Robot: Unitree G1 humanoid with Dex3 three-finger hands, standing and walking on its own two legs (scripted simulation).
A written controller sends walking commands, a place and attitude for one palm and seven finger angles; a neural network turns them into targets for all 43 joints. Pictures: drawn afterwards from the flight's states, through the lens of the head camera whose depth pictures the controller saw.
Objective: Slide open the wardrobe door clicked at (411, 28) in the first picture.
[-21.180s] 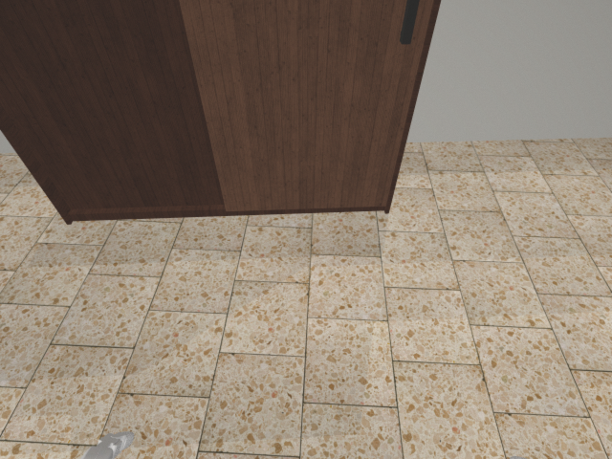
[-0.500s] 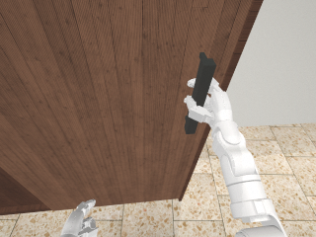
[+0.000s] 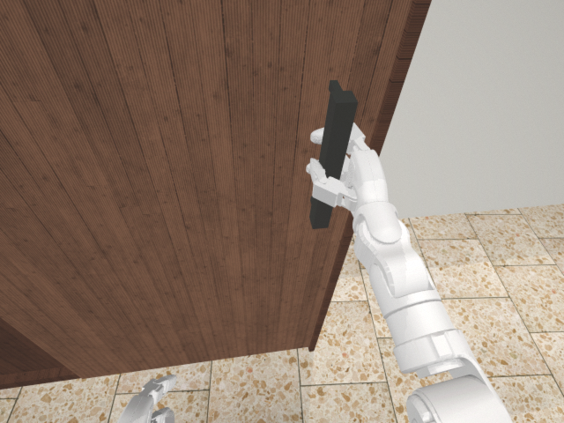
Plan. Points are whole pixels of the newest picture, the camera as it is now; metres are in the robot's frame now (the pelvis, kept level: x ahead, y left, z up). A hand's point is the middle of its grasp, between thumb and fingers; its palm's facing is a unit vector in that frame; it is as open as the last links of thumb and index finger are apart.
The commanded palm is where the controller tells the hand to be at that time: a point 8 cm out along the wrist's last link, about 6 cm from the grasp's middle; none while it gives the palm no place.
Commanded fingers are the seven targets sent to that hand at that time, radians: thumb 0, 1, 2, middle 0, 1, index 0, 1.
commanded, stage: tug the door sideways, standing still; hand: right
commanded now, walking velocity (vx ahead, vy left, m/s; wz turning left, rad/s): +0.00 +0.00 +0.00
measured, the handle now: (325, 161) +0.45 -0.04 +0.15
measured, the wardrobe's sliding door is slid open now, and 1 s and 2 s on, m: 0.00 0.06 0.35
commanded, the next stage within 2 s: step sideways, sliding the door along in 0.12 s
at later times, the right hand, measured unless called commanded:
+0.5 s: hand (315, 183) +0.40 -0.02 +0.15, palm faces -0.05 +0.99 -0.11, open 6.4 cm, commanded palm +0.38 -0.03 +0.16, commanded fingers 0.00 -0.90 -0.90 0.45 1.40 0.45 1.40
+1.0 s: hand (268, 185) +0.39 +0.04 +0.15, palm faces +0.09 +0.99 -0.09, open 6.6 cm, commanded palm +0.36 +0.06 +0.15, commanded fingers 0.00 -0.90 -0.90 0.45 1.40 0.45 1.40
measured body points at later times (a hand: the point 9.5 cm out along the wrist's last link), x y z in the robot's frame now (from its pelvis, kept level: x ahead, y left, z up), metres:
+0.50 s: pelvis -0.01 +0.04 +0.00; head +0.03 +0.07 +0.45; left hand +0.13 +0.26 -0.13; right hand +0.39 -0.08 +0.16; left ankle -0.01 +0.15 -0.69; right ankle -0.04 -0.09 -0.73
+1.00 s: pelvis +0.01 +0.17 +0.00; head +0.11 +0.16 +0.44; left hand +0.23 +0.36 -0.10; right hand +0.38 -0.01 +0.16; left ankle +0.03 +0.33 -0.69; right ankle -0.01 -0.02 -0.73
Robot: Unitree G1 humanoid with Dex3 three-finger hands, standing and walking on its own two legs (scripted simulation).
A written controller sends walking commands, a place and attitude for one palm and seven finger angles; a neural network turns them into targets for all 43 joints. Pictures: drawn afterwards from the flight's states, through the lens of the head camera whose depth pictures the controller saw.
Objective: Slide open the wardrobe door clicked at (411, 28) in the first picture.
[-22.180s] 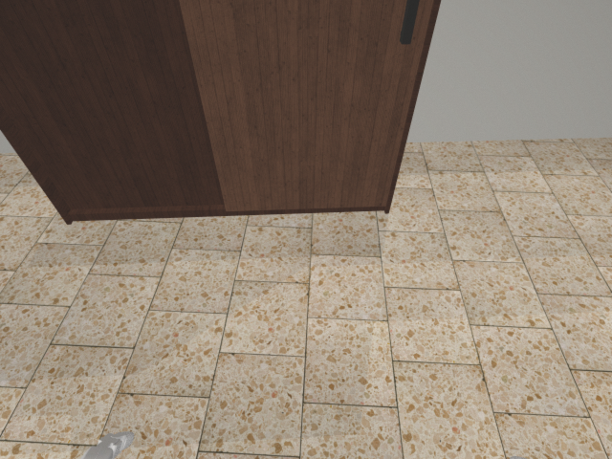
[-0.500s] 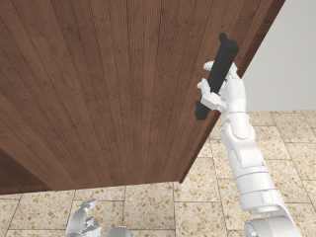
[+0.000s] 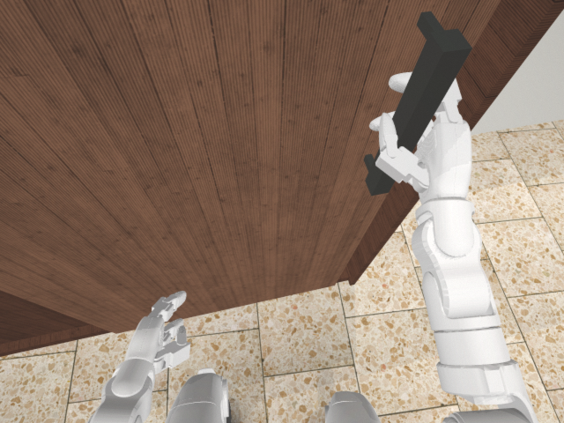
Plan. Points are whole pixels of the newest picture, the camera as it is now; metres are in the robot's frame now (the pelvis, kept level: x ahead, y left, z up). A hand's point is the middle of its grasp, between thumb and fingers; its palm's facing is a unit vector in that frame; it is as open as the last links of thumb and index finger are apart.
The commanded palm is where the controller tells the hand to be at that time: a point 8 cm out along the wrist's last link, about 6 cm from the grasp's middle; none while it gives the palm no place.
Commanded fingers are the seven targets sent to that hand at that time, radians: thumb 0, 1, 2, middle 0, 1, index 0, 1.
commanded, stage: step sideways, sliding the door along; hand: right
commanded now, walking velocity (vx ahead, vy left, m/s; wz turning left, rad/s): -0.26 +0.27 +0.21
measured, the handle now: (397, 119) +0.43 -0.17 +0.15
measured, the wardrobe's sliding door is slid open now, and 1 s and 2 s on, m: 0.06 0.35 0.47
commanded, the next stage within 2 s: none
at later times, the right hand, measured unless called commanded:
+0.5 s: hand (265, 171) +0.36 -0.01 +0.15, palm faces +0.09 +0.99 -0.05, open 6.5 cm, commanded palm +0.33 +0.01 +0.15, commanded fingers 0.00 -0.90 -0.90 0.45 1.40 0.45 1.40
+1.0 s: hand (126, 198) +0.34 +0.13 +0.15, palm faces -0.11 +0.99 -0.04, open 6.6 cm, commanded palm +0.32 +0.11 +0.14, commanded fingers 0.00 -0.90 -0.90 0.45 1.40 0.45 1.40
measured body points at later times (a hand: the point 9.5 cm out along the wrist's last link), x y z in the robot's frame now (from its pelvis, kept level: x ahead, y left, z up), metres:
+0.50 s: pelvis +0.03 +0.12 +0.01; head +0.13 +0.10 +0.44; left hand +0.24 +0.30 -0.09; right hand +0.35 -0.06 +0.15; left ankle +0.07 +0.28 -0.67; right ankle +0.00 -0.05 -0.73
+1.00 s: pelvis -0.02 +0.20 +0.02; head +0.07 +0.18 +0.46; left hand +0.15 +0.44 -0.08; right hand +0.34 +0.08 +0.16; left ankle -0.02 +0.38 -0.63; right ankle +0.01 +0.08 -0.73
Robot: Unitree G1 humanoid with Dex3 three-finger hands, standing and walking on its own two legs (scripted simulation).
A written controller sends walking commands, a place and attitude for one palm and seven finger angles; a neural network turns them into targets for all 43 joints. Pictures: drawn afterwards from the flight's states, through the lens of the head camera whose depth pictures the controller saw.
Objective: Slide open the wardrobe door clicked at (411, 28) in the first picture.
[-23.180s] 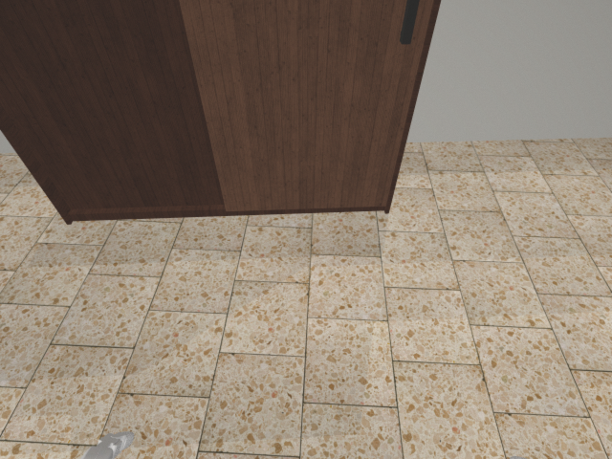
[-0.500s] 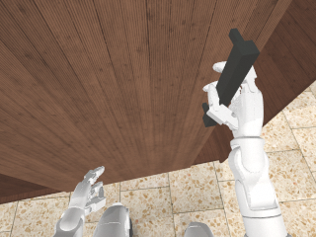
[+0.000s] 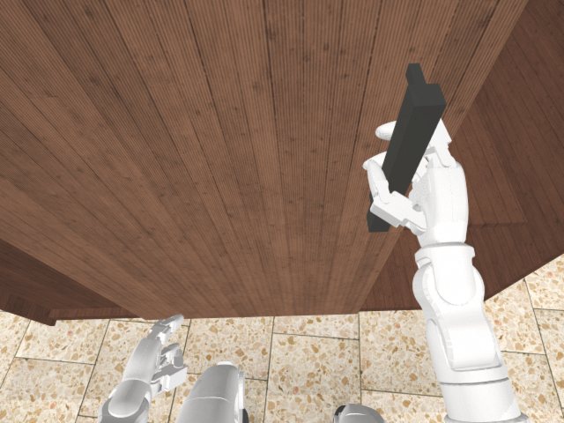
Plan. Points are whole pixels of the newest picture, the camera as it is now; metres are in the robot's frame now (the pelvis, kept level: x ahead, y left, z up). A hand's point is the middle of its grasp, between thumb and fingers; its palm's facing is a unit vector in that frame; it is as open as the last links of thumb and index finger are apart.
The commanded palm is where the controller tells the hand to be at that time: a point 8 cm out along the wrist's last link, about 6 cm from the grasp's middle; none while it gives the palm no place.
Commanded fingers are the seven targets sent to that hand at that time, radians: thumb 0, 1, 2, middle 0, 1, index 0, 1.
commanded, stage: step sideways, sliding the door along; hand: right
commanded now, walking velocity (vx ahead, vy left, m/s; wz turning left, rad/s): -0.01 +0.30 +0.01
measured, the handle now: (392, 161) +0.39 -0.14 +0.13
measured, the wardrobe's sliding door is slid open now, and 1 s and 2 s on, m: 0.35 0.47 0.47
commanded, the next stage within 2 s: stop walking and hold the door there in 1.16 s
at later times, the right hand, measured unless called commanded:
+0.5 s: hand (294, 196) +0.34 -0.02 +0.13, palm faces +0.19 +0.98 -0.05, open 6.7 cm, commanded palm +0.32 -0.01 +0.13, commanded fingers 0.00 -0.90 -0.90 0.45 1.40 0.45 1.40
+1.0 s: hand (266, 187) +0.36 +0.01 +0.14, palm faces +0.53 +0.84 -0.08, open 7.1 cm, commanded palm +0.32 +0.05 +0.12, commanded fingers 0.00 -0.90 -0.90 0.45 1.40 0.45 1.40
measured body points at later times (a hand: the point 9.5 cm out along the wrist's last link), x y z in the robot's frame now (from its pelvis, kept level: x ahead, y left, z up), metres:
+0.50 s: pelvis -0.03 +0.13 -0.02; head +0.03 +0.11 +0.42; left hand +0.16 +0.36 -0.12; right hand +0.33 -0.07 +0.14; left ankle -0.04 +0.27 -0.67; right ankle +0.00 +0.04 -0.75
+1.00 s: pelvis +0.00 +0.28 -0.03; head +0.07 +0.29 +0.42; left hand +0.24 +0.47 -0.13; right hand +0.32 -0.03 +0.14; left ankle +0.02 +0.42 -0.75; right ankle -0.03 +0.13 -0.69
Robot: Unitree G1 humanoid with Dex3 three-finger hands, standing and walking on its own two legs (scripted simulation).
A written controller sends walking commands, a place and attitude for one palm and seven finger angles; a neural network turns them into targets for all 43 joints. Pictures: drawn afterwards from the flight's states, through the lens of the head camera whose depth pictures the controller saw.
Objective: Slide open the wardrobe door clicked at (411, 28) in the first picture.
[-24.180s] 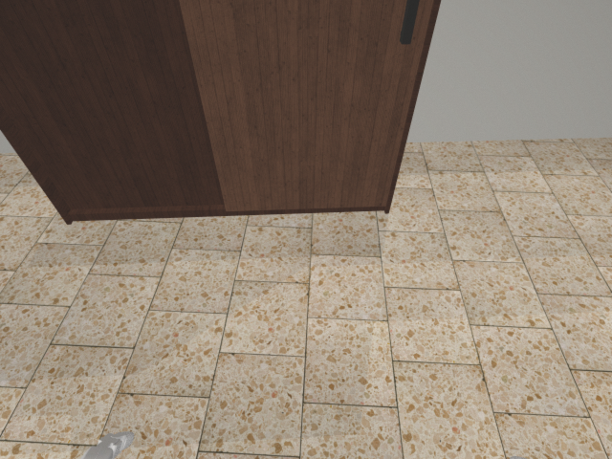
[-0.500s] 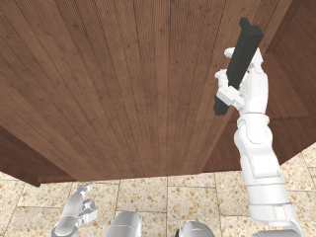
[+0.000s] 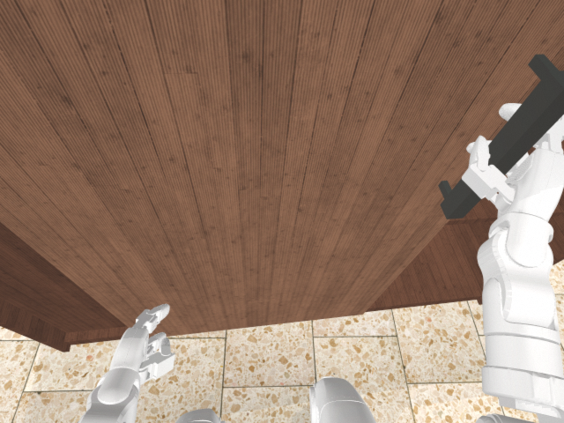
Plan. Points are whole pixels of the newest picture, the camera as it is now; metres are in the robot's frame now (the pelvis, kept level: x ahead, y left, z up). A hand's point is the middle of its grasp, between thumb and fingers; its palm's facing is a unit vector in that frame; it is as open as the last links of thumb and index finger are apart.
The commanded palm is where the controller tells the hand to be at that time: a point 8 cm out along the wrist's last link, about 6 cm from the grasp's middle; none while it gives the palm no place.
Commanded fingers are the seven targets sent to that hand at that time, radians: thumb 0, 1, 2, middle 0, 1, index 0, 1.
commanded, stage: step sideways, sliding the door along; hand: right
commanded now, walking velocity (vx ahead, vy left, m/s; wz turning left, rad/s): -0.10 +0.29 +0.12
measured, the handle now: (489, 148) +0.41 -0.27 +0.16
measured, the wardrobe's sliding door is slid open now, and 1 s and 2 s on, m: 0.47 0.47 0.47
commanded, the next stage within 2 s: stop walking and hold the door there in 0.16 s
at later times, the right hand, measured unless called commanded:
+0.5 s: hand (484, 170) +0.37 -0.25 +0.16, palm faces +0.50 +0.82 -0.28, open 7.1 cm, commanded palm +0.33 -0.27 +0.12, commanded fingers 0.00 -0.90 -0.90 0.45 1.40 0.45 1.40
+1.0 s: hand (482, 171) +0.37 -0.25 +0.16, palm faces +0.48 +0.84 -0.25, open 7.0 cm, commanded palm +0.33 -0.27 +0.12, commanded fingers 0.00 -0.90 -0.90 0.45 1.40 0.45 1.40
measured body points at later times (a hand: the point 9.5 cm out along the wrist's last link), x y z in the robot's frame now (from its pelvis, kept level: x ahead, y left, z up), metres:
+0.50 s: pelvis +0.04 +0.07 +0.03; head +0.09 +0.03 +0.47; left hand +0.24 +0.28 -0.03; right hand +0.34 -0.29 +0.17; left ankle +0.08 +0.24 -0.61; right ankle +0.04 -0.09 -0.72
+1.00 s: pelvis +0.02 +0.04 +0.02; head -0.01 +0.02 +0.47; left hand +0.06 +0.32 -0.08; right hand +0.34 -0.29 +0.17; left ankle +0.00 +0.17 -0.66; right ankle +0.06 -0.06 -0.72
